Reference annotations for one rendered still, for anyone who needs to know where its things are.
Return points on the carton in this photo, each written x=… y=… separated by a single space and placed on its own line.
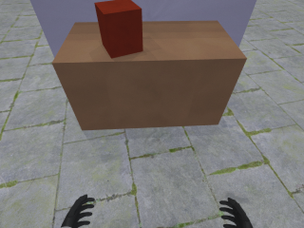
x=121 y=27

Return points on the pedestal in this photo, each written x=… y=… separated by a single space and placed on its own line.
x=184 y=76

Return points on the robot left hand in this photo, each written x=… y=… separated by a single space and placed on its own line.
x=74 y=214

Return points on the robot right hand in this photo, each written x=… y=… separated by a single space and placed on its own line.
x=239 y=216

